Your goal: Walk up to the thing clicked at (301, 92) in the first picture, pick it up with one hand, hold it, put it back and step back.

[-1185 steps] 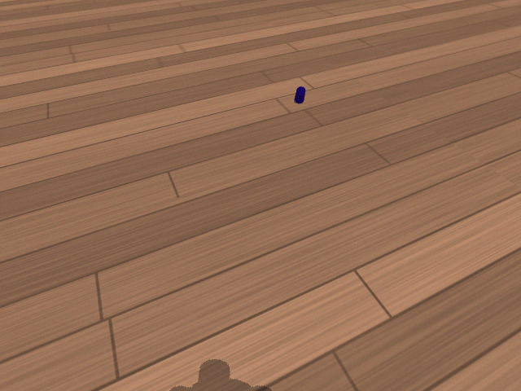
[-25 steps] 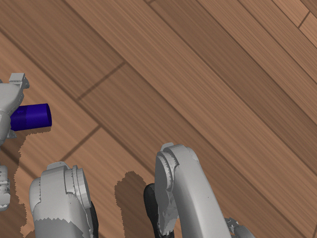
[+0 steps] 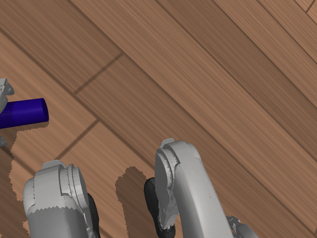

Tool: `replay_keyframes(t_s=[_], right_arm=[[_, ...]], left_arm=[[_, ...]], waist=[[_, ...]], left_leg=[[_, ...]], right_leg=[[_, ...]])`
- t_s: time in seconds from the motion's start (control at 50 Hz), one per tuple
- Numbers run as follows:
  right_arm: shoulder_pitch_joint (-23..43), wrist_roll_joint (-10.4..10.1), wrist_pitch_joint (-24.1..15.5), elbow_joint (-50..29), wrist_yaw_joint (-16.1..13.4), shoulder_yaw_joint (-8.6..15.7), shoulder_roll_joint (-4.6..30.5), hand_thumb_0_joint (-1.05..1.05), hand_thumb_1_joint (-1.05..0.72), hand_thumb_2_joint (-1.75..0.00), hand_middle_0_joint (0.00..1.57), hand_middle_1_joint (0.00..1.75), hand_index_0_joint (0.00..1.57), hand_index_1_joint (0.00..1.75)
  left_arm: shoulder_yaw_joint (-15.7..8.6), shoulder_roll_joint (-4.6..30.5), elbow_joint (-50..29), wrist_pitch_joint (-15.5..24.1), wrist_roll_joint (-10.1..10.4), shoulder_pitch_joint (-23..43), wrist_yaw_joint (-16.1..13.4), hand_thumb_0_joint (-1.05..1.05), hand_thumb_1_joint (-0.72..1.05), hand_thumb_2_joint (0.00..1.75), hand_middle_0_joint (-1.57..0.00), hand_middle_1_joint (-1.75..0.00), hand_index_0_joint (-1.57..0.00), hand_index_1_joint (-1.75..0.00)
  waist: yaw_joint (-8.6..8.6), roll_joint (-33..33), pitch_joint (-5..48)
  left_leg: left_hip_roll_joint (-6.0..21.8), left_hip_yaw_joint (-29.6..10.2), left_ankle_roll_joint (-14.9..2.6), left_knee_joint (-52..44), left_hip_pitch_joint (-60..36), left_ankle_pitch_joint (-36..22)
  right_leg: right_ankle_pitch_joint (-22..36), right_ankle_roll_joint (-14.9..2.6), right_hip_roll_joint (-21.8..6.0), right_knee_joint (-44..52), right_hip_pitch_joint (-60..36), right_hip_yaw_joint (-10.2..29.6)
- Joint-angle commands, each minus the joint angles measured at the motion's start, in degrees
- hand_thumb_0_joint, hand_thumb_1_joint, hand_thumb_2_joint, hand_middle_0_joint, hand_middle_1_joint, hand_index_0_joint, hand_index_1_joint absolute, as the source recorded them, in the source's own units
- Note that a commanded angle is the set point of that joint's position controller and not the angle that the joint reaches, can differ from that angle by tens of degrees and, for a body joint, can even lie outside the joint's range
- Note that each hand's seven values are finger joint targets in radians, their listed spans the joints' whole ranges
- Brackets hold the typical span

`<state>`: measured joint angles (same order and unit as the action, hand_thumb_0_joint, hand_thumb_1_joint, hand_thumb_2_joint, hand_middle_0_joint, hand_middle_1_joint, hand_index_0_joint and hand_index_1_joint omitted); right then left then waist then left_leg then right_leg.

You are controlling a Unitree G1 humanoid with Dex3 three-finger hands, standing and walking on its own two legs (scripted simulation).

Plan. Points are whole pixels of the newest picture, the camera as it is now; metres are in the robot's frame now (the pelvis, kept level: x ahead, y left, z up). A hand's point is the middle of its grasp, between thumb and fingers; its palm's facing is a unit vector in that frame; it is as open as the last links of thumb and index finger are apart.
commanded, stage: rest palm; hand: left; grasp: from above
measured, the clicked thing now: (18, 113) +0.47 +0.31 -0.28
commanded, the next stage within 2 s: close in 1.48 s
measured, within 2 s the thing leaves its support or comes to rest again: neither
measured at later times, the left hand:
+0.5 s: hand (15, 114) +0.46 +0.30 -0.23, palm faces -0.43 -0.10 -0.90, open 14.0 cm
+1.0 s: hand (18, 118) +0.45 +0.30 -0.25, palm faces -0.46 -0.09 -0.88, open 14.2 cm
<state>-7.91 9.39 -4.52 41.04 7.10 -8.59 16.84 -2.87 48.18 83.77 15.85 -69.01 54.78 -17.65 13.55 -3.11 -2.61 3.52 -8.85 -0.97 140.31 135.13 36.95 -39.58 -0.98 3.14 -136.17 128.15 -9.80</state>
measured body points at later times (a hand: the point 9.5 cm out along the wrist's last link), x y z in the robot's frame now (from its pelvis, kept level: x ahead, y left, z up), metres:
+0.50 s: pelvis +0.01 +0.01 -0.02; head +0.26 +0.11 +0.34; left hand +0.48 +0.30 -0.18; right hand +0.06 -0.25 -0.10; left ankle +0.08 +0.13 -0.28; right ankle +0.10 -0.10 -0.28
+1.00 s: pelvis +0.01 +0.01 -0.02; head +0.27 +0.12 +0.33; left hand +0.47 +0.30 -0.20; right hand +0.07 -0.25 -0.08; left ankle +0.08 +0.13 -0.28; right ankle +0.10 -0.10 -0.28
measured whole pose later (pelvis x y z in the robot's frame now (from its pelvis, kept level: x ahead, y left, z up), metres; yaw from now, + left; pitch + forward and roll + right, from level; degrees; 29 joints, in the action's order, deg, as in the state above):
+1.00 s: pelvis +0.01 +0.01 -0.02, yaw -5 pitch +27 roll -14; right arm -4.1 15.0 -10.7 39.5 13.1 -15.3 17.9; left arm -4.7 54.5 96.2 18.0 -76.5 55.5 -35.1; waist 18.6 -7.2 -6.4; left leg 4.2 -13.9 -1.4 146.6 135.4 40.9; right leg -41.0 0.4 5.3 -138.2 126.8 -13.7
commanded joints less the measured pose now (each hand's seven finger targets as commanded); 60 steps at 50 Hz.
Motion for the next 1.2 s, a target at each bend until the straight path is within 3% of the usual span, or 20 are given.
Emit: replay_keyframes(t_s=[0.0,0.08,0.16,0.24,0.28,0.3,0.38,0.42,0.48,0.5,0.56,0.66,0.7,0.74,0.78,0.82,0.88,0.92,1.04,1.18], right_arm=[[-11.5,0.6,0.4,0.3,-0.6,5.2,13.8,0.0,-0.91,-0.9,0.2,0.3,0.2,0.3],[-10.9,1.6,0.1,1.2,0.4,4.2,14.5,0.0,-0.9,-0.9,0.2,0.3,0.2,0.3],[-9.9,2.2,-0.6,0.9,1.4,3.2,15.0,0.0,-0.9,-0.9,0.2,0.3,0.2,0.3],[-8.4,3.5,-2.7,0.7,2.9,2.7,15.5,0.0,-0.9,-0.9,0.2,0.3,0.2,0.3],[-8.3,3.4,-3.2,-0.1,3.1,2.4,16.0,0.0,-0.9,-0.9,0.2,0.3,0.2,0.3],[-8.2,3.6,-3.7,-0.1,3.3,2.2,16.1,0.0,-0.9,-0.9,0.2,0.3,0.2,0.3],[-7.2,3.7,-5.3,-1.0,4.5,1.5,16.7,0.0,-0.9,-0.9,0.2,0.3,0.2,0.3],[-7.3,3.9,-6.0,-1.6,4.7,1.4,17.6,0.0,-0.9,-0.9,0.2,0.3,0.2,0.3],[-8.7,4.1,-6.2,-1.7,4.5,1.2,17.4,0.0,-0.9,-0.9,0.2,0.3,0.2,0.3],[-8.2,3.9,-6.2,-2.1,4.6,1.0,16.8,0.0,-0.9,-0.9,0.2,0.3,0.2,0.3],[-9.1,4.0,-6.1,-1.6,4.7,0.2,15.8,0.0,-0.9,-0.9,0.2,0.3,0.2,0.3],[-10.4,4.2,-5.7,-0.7,4.7,-0.4,16.3,0.0,-0.9,-0.9,0.2,0.3,0.2,0.3],[-9.3,4.2,-5.2,-0.5,4.5,-0.6,16.4,0.0,-0.9,-0.9,0.2,0.3,0.2,0.3],[-9.4,4.7,-5.2,-0.3,4.9,-1.5,16.2,0.0,-0.9,-0.9,0.2,0.3,0.2,0.3],[-9.1,4.8,-5.0,-0.5,4.8,-1.3,17.2,0.0,-0.9,-0.9,0.2,0.3,0.2,0.3],[-8.3,5.1,-4.9,-0.7,4.8,-1.1,18.2,0.0,-0.9,-0.9,0.2,0.3,0.2,0.3],[-6.5,5.7,-5.6,-1.9,5.4,-1.7,18.1,0.0,-0.89,-0.9,0.2,0.3,0.2,0.3],[-5.7,5.5,-6.1,-1.4,5.5,-1.5,18.5,0.0,-0.9,-0.9,0.2,0.3,0.2,0.3],[-5.4,5.2,-8.9,-0.8,6.7,-1.2,19.9,0.0,-0.9,-0.9,0.2,0.3,0.2,0.3],[-4.7,4.6,-9.9,-2.1,7.0,-1.7,19.6,0.0,-0.91,-0.91,0.2,0.3,0.2,0.3]], left_arm=[[-0.2,11.0,-12.4,4.5,-2.1,19.1,-5.4,0.0,-0.56,0.99,-0.06,-1.02,-0.06,-1.02],[1.3,8.2,-2.4,3.6,-4.5,17.6,-10.3,0.0,-0.55,1.01,-0.06,-0.98,-0.06,-0.99],[-1.8,12.3,-1.2,2.1,-7.0,17.9,-15.2,0.0,-0.54,1.01,-0.07,-0.99,-0.06,-0.99],[-1.0,11.1,5.2,-0.1,-8.6,19.1,-18.3,0.0,-0.5,0.97,-0.06,-1.01,-0.07,-1.0],[-3.3,15.1,2.6,-0.9,-8.3,20.4,-19.9,0.0,-0.51,0.97,-0.07,-1.01,-0.07,-1.0],[-3.0,14.3,4.6,-1.7,-8.1,19.8,-20.2,0.0,-0.5,0.97,-0.07,-1.0,-0.07,-0.99],[-2.9,15.0,7.0,-3.5,-7.2,20.5,-20.2,0.0,-0.49,0.96,-0.07,-1.02,-0.08,-1.01],[-5.3,17.8,9.0,-4.2,-6.5,19.1,-19.5,0.0,-0.49,0.96,-0.06,-1.02,-0.07,-1.0],[-7.9,20.1,9.4,-4.7,-5.1,15.3,-18.1,0.0,-0.5,0.96,-0.07,-1.01,-0.07,-1.0],[-6.4,18.1,8.9,-4.7,-4.6,14.9,-17.1,0.0,-0.51,0.97,-0.06,-1.0,-0.07,-1.0],[-7.9,19.9,7.6,-3.9,-2.8,14.1,-15.3,0.0,-0.52,0.97,-0.06,-1.01,-0.07,-1.0],[-5.9,19.8,2.4,-0.6,-2.0,15.7,-13.0,0.0,-0.53,0.97,-0.06,-0.99,-0.06,-0.99],[-5.7,20.2,2.9,0.9,-1.9,14.2,-13.5,0.0,-0.53,0.97,-0.06,-0.99,-0.06,-0.99],[-4.4,19.6,3.6,2.1,-3.0,14.6,-13.6,0.0,-0.54,0.98,-0.06,-0.99,-0.06,-0.99],[-5.8,22.7,0.8,2.9,-4.3,14.9,-14.8,0.0,-0.55,1.0,-0.07,-0.97,-0.05,-0.98],[-6.7,22.2,2.6,3.4,-4.7,12.9,-16.8,0.0,-0.55,1.01,-0.07,-0.96,-0.05,-0.98],[-2.8,17.7,6.2,3.2,-6.7,14.2,-18.7,0.0,-0.53,0.99,-0.06,-0.97,-0.06,-0.98],[-1.8,18.2,6.5,2.1,-7.4,14.9,-20.0,0.0,-0.52,1.0,-0.07,-0.98,-0.06,-0.99],[-0.6,16.7,8.9,-1.2,-6.5,16.5,-22.5,0.0,-0.48,0.94,-0.08,-0.99,-0.09,-0.98],[-4.7,22.1,8.5,-4.2,-4.1,18.2,-21.5,0.0,-0.5,0.94,-0.08,-1.01,-0.08,-1.0]], waist=[[1.74,23.6,43.1],[4.1,22.4,36.7],[2.44,24.8,38.3],[5.46,23.9,33.3],[4.22,27.1,37.1],[4.9,25.5,36.4],[5.94,25.0,34.4],[5.99,22.6,32.0],[5.32,21.3,33.2],[5.24,20.6,33.8],[5.42,20.0,34.9],[6.93,22.3,37.0],[5.93,23.3,36.6],[7.13,22.6,34.7],[5.62,26.2,36.9],[5.15,26.2,35.4],[7.53,23.6,30.2],[7.07,24.1,29.5],[7.9,23.5,27.3],[6.72,24.3,31.3]], left_leg=[[-1.1,2.4,0.21,-12.2,-33.8,-7.3],[-0.6,1.1,0.17,-11.8,-34.1,-10.7],[-0.6,1.1,0.29,-11.9,-35.5,-13.9],[-0.4,0.7,0.4,-11.2,-32.5,-9.4],[-0.4,1.2,0.58,-11.4,-33.4,-10.0],[-0.3,1.1,0.38,-10.8,-32.3,-9.4],[-0.2,1.2,-0.03,-10.2,-29.1,-6.4],[-0.2,0.9,-0.49,-9.9,-26.8,-3.2],[-0.3,1.6,-1.0,-8.9,-25.8,-5.3],[-0.2,1.6,-1.09,-8.4,-25.3,-5.8],[0.0,1.0,-1.22,-7.9,-25.3,-8.6],[0.4,0.1,-0.68,-7.1,-29.8,-13.0],[0.6,0.0,-0.38,-6.9,-29.5,-12.8],[0.6,0.0,-0.49,-6.4,-28.9,-12.2],[0.7,0.1,-0.16,-6.8,-31.6,-13.6],[0.8,-0.2,0.07,-7.7,-30.8,-12.2],[0.8,-0.7,0.14,-8.0,-27.8,-8.6],[0.8,-0.9,0.17,-8.3,-27.6,-7.5],[1.0,-2.5,0.59,-9.6,-27.8,-5.1],[1.1,-1.0,-0.23,-7.9,-26.9,-5.9]], right_leg=[[11.3,-1.24,2.5,14.6,-17.5,-1.8],[14.1,-1.03,2.5,12.4,-12.7,-3.9],[17.1,-1.11,2.7,11.1,-13.1,-4.3],[14.7,-0.99,2.7,10.0,-10.6,-4.8],[15.6,-1.05,2.8,10.6,-13.6,-4.2],[15.3,-0.88,2.9,10.4,-13.2,-4.4],[13.3,-0.85,3.2,10.8,-13.4,-4.1],[10.3,-0.73,3.0,11.2,-13.0,-3.8],[11.9,-0.24,3.1,12.3,-16.6,-3.3],[12.5,-0.23,3.5,12.3,-17.7,-2.7],[15.6,0.13,3.5,12.2,-20.6,-3.1],[19.7,0.31,3.6,11.5,-22.5,-4.1],[19.5,0.03,3.7,11.5,-22.6,-4.3],[19.5,0.3,4.0,11.4,-22.7,-4.4],[20.0,-0.05,4.2,11.0,-23.2,-4.3],[18.3,-0.31,4.3,11.0,-21.6,-5.3],[15.6,-0.34,4.6,10.6,-18.1,-6.3],[14.8,-0.55,4.9,10.6,-16.9,-6.2],[13.0,-0.47,4.4,10.0,-13.7,-6.8],[14.1,-0.16,4.7,11.5,-18.2,-4.8]])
